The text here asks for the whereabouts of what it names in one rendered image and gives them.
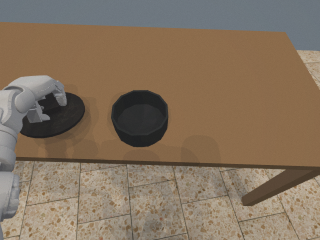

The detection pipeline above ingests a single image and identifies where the left robot hand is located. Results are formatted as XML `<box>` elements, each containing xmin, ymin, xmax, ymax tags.
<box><xmin>9</xmin><ymin>75</ymin><xmax>67</xmax><ymax>123</ymax></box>

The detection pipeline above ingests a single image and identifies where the pot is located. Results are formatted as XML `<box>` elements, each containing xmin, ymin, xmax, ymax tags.
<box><xmin>111</xmin><ymin>90</ymin><xmax>169</xmax><ymax>147</ymax></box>

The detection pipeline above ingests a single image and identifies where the table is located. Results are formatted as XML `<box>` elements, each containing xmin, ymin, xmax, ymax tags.
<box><xmin>0</xmin><ymin>22</ymin><xmax>320</xmax><ymax>206</ymax></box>

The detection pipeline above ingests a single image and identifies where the lid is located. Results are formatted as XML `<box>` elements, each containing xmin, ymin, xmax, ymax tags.
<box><xmin>20</xmin><ymin>92</ymin><xmax>85</xmax><ymax>138</ymax></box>

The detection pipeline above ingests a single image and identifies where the left robot upper arm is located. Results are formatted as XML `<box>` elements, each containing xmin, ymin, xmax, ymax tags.
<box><xmin>0</xmin><ymin>171</ymin><xmax>20</xmax><ymax>240</ymax></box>

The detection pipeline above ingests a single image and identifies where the left robot forearm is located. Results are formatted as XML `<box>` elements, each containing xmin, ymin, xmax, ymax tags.
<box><xmin>0</xmin><ymin>84</ymin><xmax>36</xmax><ymax>172</ymax></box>

